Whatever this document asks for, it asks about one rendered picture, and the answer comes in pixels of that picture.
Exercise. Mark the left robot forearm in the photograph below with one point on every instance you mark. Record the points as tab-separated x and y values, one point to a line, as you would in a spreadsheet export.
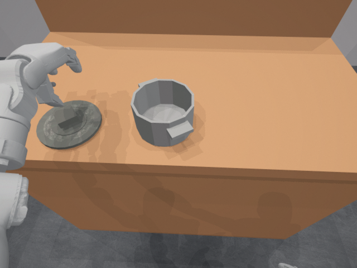
21	75

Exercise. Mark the left robot upper arm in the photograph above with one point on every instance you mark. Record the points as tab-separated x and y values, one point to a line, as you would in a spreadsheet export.
13	208

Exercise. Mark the lid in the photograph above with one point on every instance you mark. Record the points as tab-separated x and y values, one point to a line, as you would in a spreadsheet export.
52	136

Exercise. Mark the table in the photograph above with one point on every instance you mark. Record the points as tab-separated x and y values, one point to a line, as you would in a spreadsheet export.
274	146

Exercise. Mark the pot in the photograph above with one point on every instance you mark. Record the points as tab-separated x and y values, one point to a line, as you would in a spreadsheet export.
163	111

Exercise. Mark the knob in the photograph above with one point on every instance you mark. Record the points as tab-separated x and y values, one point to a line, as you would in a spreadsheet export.
65	116

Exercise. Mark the robot left hand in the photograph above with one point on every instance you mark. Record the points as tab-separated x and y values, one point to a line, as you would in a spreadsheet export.
52	55

